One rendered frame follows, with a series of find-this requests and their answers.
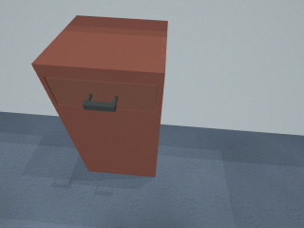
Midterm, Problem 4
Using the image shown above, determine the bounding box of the drawer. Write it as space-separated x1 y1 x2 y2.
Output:
45 77 158 112

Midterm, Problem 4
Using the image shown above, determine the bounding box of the handle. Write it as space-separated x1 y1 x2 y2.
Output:
83 94 118 112

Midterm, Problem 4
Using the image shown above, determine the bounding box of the cabinet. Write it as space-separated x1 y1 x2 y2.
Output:
31 15 168 178

